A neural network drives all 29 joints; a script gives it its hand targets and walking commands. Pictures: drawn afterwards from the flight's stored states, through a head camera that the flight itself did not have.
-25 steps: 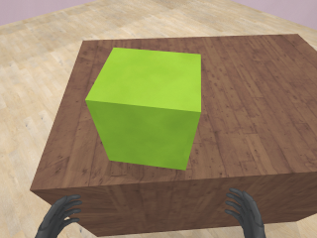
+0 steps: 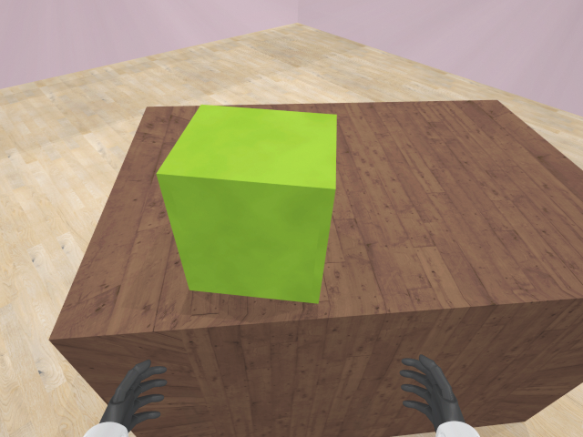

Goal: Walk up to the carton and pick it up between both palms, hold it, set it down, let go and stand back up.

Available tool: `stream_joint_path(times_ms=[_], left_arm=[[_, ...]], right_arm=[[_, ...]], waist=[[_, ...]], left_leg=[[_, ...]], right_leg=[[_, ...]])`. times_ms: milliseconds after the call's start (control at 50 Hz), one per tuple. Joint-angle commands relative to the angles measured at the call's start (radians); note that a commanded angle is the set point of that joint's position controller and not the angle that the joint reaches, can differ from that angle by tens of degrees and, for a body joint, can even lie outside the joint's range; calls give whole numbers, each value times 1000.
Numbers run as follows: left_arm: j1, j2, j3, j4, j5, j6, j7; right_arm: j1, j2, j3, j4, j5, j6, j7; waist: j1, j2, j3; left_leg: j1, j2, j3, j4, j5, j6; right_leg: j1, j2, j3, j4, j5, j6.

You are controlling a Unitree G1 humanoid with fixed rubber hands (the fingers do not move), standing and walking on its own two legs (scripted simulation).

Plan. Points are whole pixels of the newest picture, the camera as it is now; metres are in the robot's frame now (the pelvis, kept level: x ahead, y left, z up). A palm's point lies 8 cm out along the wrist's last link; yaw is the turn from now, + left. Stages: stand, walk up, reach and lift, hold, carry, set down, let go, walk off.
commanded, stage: let go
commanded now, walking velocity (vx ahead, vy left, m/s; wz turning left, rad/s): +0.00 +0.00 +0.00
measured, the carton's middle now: (260, 205) +0.47 +0.07 +0.09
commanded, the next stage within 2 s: stand in 0.52 s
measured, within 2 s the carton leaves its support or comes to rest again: neither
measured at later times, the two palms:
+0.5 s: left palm (141, 426) +0.19 +0.23 -0.09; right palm out of the picture +0.17 -0.22 -0.09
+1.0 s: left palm out of the picture +0.11 +0.26 -0.10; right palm out of the picture +0.13 -0.25 -0.12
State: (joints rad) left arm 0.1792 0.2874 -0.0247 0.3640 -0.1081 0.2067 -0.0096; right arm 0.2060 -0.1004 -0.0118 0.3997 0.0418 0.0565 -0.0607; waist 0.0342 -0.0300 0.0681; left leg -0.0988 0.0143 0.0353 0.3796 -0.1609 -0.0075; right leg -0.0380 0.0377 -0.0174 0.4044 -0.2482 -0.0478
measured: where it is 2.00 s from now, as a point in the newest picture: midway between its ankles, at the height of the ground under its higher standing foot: outside the picture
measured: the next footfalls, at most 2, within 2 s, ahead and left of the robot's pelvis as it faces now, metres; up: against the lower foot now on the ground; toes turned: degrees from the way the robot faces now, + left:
none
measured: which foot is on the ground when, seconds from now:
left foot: down 0.00-1.00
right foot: down 0.00-1.00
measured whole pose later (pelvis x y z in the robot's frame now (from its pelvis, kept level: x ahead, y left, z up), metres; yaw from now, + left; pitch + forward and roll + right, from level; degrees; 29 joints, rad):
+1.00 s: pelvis +0.03 +0.00 -0.01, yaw +1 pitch -3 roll +0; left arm 0.34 0.25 0.05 0.70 0.01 -0.03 0.00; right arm 0.28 -0.23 -0.03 0.77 -0.02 -0.02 -0.01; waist 0.01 0.01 0.01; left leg -0.19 0.02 0.02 0.51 -0.27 -0.01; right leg -0.10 0.04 -0.04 0.48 -0.33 -0.05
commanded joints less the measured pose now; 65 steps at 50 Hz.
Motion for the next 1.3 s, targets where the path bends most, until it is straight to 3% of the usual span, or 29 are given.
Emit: stream_joint_path(times_ms=[0,60,160,340,500,520,560,580,620,680,800,860,1040,1120,1200,1240,1280], left_arm=[[-122,105,57,-95,24,-23,10],[-118,76,51,-35,48,-45,14],[-109,53,43,21,69,-79,30],[-66,45,40,4,91,-167,80],[-18,10,46,75,120,-173,54],[121,69,106,154,148,-218,32],[130,93,113,171,132,-239,12],[110,91,115,175,135,-249,7],[87,82,111,172,130,-257,6],[76,74,109,185,130,-257,5],[127,90,118,208,123,-259,7],[142,104,121,218,123,-258,10],[176,113,115,255,121,-254,15],[178,106,108,271,118,-252,15],[182,112,104,292,121,-249,16],[185,104,98,299,119,-248,15],[191,104,97,309,118,-249,14]], right_arm=[[-112,-91,-31,-91,-19,-40,18],[-109,-118,-44,5,-37,-72,38],[-134,-147,-62,92,-68,-147,67],[-111,-186,-69,224,-41,-299,111],[-92,-217,-39,306,-12,-363,113],[36,-275,-87,330,-60,-236,71],[17,-265,-78,291,-65,-159,61],[11,-255,-75,283,-67,-145,61],[17,-249,-68,277,-62,-128,62],[15,-244,-70,274,-61,-115,64],[57,-258,-63,276,-64,-105,54],[66,-269,-59,278,-59,-101,49],[93,-277,-46,311,-57,-91,44],[100,-286,-42,325,-54,-88,46],[128,-279,-37,347,-56,-84,49],[136,-292,-33,359,-57,-85,48],[149,-294,-32,366,-55,-86,49]], waist=[[-7,49,30],[-17,59,27],[-23,27,-31],[-36,38,-217],[-37,34,-207],[13,131,-336],[-14,91,-264],[-19,81,-269],[-29,25,-198],[-32,35,-76],[-25,4,-20],[-23,21,-36],[-31,19,-66],[-34,43,-17],[-43,29,63],[-42,63,86],[-40,62,96]], left_leg=[[66,11,19,-56,-38,14],[83,14,19,-47,-14,5],[110,19,14,-27,25,4],[154,14,3,43,212,-8],[156,-3,-3,45,298,-5],[20,91,-77,84,355,51],[-15,98,-90,89,283,59],[-19,96,-93,98,290,62],[-38,97,-92,79,198,49],[-74,96,-93,72,164,37],[-77,90,-94,88,234,45],[-58,88,-89,87,248,40],[-17,92,-104,62,183,36],[-39,91,-118,30,84,29],[-88,85,-126,12,3,23],[-102,86,-134,-1,-3,21],[-116,83,-143,-7,-25,20]], right_leg=[[-245,-88,54,-171,-148,25],[-257,-79,41,-158,-102,15],[-260,-62,17,-128,-20,10],[-237,-40,12,-66,237,23],[-208,-34,15,-65,432,41],[-50,-113,57,43,342,19],[-46,-142,100,26,346,4],[-28,-145,102,38,401,3],[-93,-156,103,16,362,2],[-166,-149,104,-11,309,6],[-148,-161,109,5,515,15],[-137,-159,103,8,517,20],[-132,-156,96,-26,341,13],[-176,-151,103,-68,145,6],[-218,-154,116,-105,41,6],[-227,-150,116,-115,3,3],[-235,-148,117,-127,-38,2]])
